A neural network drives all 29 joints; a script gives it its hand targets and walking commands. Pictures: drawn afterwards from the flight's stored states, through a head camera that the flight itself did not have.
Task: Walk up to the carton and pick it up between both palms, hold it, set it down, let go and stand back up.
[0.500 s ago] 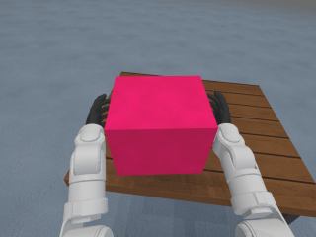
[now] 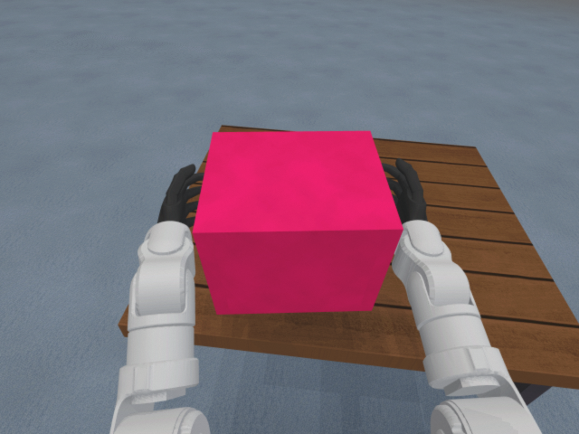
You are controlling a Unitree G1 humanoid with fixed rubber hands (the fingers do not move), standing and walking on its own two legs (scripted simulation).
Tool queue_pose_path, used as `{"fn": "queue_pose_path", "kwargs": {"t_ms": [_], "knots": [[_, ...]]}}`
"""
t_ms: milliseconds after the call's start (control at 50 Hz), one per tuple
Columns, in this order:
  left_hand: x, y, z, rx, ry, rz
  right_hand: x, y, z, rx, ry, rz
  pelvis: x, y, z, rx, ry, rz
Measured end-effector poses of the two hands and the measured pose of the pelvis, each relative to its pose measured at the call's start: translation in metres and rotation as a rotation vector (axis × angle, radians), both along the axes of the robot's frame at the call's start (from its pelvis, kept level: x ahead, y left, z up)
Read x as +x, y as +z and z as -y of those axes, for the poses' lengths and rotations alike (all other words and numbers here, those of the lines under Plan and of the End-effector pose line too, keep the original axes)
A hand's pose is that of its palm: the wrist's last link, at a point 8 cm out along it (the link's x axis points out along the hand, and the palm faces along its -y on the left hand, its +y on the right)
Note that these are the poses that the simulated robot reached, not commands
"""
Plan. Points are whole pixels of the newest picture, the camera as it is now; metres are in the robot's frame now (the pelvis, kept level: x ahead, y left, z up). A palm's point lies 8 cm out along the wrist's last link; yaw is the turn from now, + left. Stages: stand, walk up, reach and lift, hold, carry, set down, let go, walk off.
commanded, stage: hold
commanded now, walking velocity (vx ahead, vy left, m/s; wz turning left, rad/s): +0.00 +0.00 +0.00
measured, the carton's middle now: (293, 222) +0.38 -0.01 +0.15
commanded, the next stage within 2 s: none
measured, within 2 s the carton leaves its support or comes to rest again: neither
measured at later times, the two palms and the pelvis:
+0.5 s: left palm (169, 231) +0.36 +0.16 +0.16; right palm (403, 221) +0.36 -0.15 +0.17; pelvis +0.00 +0.00 +0.00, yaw +1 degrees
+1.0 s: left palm (172, 228) +0.35 +0.15 +0.16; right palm (408, 219) +0.36 -0.16 +0.17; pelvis +0.00 +0.00 +0.00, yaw +1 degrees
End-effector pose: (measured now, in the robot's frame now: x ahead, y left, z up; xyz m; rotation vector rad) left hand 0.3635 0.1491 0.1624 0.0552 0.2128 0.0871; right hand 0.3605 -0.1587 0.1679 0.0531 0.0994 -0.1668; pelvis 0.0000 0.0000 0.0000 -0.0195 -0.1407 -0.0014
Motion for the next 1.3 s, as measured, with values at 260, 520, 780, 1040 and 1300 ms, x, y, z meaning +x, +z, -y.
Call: {"fn": "queue_pose_path", "kwargs": {"t_ms": [260, 520, 780, 1040, 1300], "knots": [[-0.003, 0.004, -0.004, 0.003, 0.012, 0.027, 0.002, 0.007, -0.004, 0.003, 0.016, 0.028, 0.006, 0.0, 0.002, -0.006, 0.012, 0.004], [-0.007, -0.006, -0.008, -0.009, 0.004, 0.003, -0.004, 0.0, -0.008, 0.005, 0.006, 0.005, 0.002, -0.001, -0.001, -0.005, 0.015, 0.007], [-0.003, 0.0, -0.002, 0.007, 0.003, -0.01, -0.001, 0.001, -0.001, -0.015, 0.005, -0.007, 0.002, 0.0, -0.001, -0.003, 0.002, 0.02], [-0.01, 0.005, -0.003, 0.004, 0.018, 0.031, -0.004, 0.006, -0.003, 0.014, 0.018, 0.036, 0.001, 0.0, 0.003, -0.002, 0.014, 0.009], [-0.003, -0.003, -0.008, -0.012, 0.008, -0.004, 0.002, 0.001, -0.008, -0.001, 0.012, -0.001, -0.002, 0.0, 0.002, 0.002, 0.016, -0.004]]}}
